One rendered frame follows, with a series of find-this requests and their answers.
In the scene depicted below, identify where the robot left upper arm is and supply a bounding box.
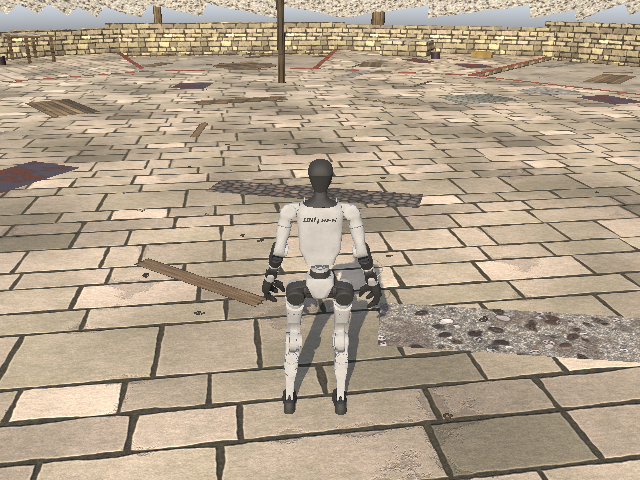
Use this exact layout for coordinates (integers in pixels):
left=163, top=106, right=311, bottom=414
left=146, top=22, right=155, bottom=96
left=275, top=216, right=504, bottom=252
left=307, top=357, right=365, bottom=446
left=273, top=202, right=300, bottom=257

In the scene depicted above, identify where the robot left forearm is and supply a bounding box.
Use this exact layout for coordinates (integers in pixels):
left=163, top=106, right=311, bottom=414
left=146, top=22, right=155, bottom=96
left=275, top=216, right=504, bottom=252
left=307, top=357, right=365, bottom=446
left=264, top=242, right=283, bottom=283

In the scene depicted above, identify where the robot right forearm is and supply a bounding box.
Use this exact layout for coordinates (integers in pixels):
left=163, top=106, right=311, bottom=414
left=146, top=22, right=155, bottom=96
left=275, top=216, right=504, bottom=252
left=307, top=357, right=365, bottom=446
left=358, top=243, right=379, bottom=286

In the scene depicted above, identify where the robot left foot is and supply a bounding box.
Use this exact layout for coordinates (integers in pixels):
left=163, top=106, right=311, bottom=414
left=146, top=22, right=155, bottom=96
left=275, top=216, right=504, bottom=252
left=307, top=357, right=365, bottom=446
left=282, top=389, right=297, bottom=414

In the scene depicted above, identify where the left robot hand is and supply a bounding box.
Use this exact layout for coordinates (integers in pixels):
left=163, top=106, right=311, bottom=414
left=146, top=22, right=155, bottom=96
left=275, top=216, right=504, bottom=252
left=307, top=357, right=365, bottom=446
left=262, top=279, right=285, bottom=302

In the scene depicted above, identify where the robot right upper arm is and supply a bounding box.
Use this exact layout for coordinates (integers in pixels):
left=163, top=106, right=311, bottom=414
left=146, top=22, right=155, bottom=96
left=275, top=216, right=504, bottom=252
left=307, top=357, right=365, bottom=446
left=341, top=202, right=368, bottom=258

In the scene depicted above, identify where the robot right foot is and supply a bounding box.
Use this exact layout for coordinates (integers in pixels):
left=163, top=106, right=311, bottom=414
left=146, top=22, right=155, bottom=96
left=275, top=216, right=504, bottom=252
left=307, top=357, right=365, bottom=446
left=332, top=388, right=347, bottom=415

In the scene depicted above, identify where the robot foot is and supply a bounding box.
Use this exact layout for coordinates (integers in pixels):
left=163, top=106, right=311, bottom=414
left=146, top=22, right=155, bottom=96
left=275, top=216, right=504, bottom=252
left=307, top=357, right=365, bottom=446
left=282, top=389, right=297, bottom=414
left=332, top=388, right=347, bottom=415

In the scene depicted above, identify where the right robot hand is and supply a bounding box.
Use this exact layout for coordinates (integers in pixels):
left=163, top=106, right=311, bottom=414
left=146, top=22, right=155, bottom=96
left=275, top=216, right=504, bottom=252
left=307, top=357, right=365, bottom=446
left=359, top=282, right=382, bottom=308

